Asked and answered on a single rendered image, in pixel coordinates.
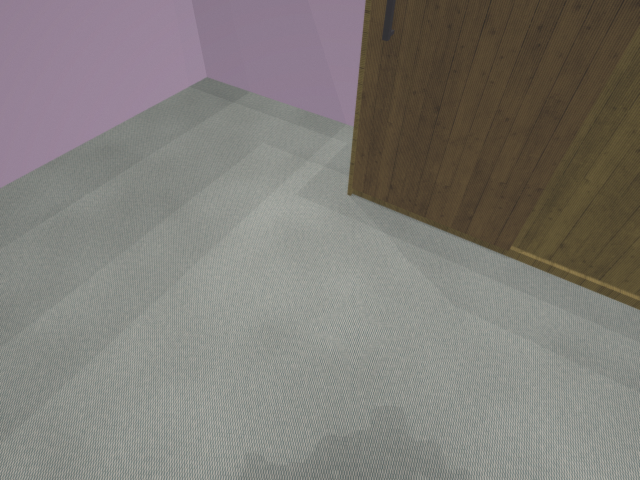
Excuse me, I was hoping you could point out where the wardrobe door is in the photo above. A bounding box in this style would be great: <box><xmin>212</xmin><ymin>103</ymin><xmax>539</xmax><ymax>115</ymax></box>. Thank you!
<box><xmin>512</xmin><ymin>26</ymin><xmax>640</xmax><ymax>296</ymax></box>
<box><xmin>352</xmin><ymin>0</ymin><xmax>640</xmax><ymax>251</ymax></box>

